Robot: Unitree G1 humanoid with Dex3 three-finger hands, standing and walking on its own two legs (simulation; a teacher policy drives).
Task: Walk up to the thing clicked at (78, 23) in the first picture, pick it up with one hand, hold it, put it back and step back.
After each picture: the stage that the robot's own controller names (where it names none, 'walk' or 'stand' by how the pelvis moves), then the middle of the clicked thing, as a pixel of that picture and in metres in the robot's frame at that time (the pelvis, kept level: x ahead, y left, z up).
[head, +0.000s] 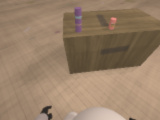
stand; (78, 20) +0.94 +0.18 +0.12
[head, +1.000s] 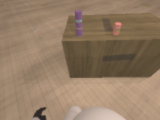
walk; (78, 24) +0.86 +0.19 +0.14
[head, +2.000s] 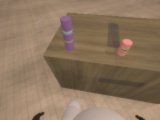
walk; (68, 35) +0.53 +0.23 +0.14
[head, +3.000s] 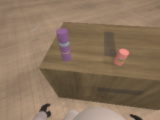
walk; (64, 47) +0.47 +0.21 +0.12
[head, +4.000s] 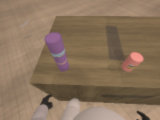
stand; (59, 55) +0.34 +0.20 +0.15
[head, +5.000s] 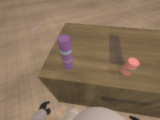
stand; (66, 54) +0.39 +0.18 +0.13
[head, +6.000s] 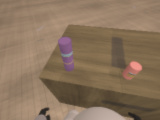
stand; (67, 56) +0.38 +0.18 +0.12
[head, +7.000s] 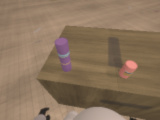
stand; (64, 57) +0.38 +0.20 +0.12
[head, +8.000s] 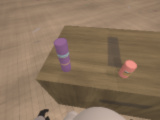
stand; (64, 57) +0.37 +0.20 +0.12
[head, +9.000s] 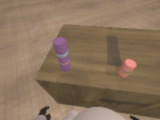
rise first; (63, 57) +0.37 +0.20 +0.12
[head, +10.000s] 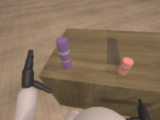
rise first; (65, 55) +0.39 +0.22 +0.12
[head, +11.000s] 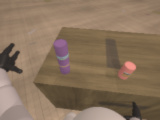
go down; (63, 59) +0.36 +0.20 +0.12
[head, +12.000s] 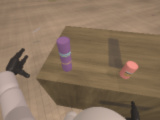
go down; (65, 56) +0.38 +0.20 +0.13
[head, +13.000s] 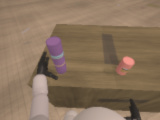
close in; (58, 58) +0.35 +0.21 +0.14
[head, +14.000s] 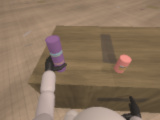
lift; (57, 56) +0.37 +0.22 +0.15
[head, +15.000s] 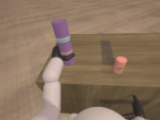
lift; (64, 45) +0.35 +0.16 +0.27
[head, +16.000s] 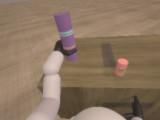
hold; (67, 39) +0.36 +0.14 +0.32
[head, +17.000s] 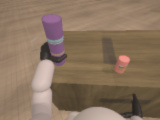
hold; (56, 45) +0.31 +0.19 +0.29
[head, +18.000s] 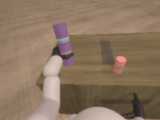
hold; (64, 46) +0.38 +0.17 +0.25
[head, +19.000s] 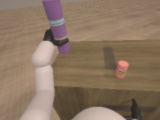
crouch; (59, 30) +0.33 +0.18 +0.39
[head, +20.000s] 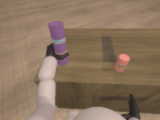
crouch; (60, 46) +0.38 +0.20 +0.23
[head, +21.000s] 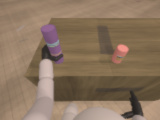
lower; (54, 47) +0.42 +0.22 +0.17
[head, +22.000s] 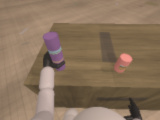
lower; (56, 54) +0.37 +0.22 +0.16
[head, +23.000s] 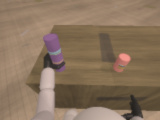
lower; (56, 55) +0.37 +0.22 +0.16
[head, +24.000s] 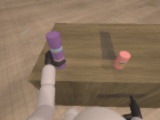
lower; (57, 52) +0.39 +0.22 +0.16
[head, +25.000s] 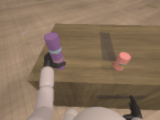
open; (56, 53) +0.38 +0.23 +0.16
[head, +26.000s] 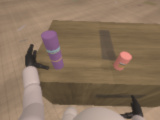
withdraw; (54, 53) +0.37 +0.22 +0.16
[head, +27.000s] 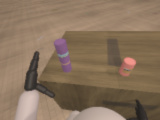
sink last; (64, 57) +0.38 +0.22 +0.14
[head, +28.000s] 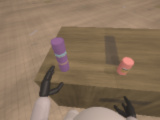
stand; (61, 56) +0.37 +0.22 +0.13
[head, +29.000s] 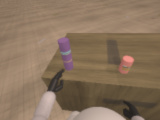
walk; (66, 55) +0.41 +0.20 +0.14
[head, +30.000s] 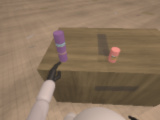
stand; (61, 47) +0.50 +0.23 +0.13
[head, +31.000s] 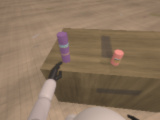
stand; (64, 48) +0.50 +0.21 +0.12
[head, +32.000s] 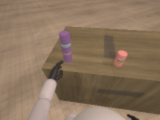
stand; (66, 48) +0.49 +0.20 +0.12
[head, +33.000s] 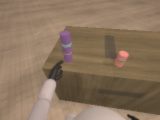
stand; (67, 48) +0.49 +0.20 +0.12
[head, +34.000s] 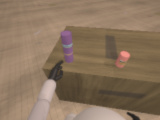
walk; (67, 48) +0.48 +0.19 +0.12
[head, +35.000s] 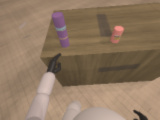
walk; (62, 32) +0.59 +0.18 +0.14
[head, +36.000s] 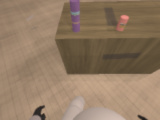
walk; (75, 17) +0.75 +0.20 +0.14
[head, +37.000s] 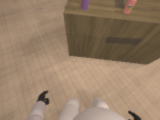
walk; out of the picture +0.97 +0.14 +0.15
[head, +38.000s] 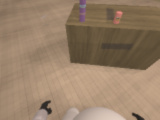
stand; (82, 9) +1.07 +0.16 +0.14
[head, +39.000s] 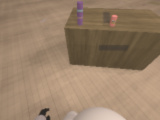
stand; (80, 14) +1.09 +0.18 +0.12
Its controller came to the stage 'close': yes
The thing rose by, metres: 0.26
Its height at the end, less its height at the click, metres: +0.00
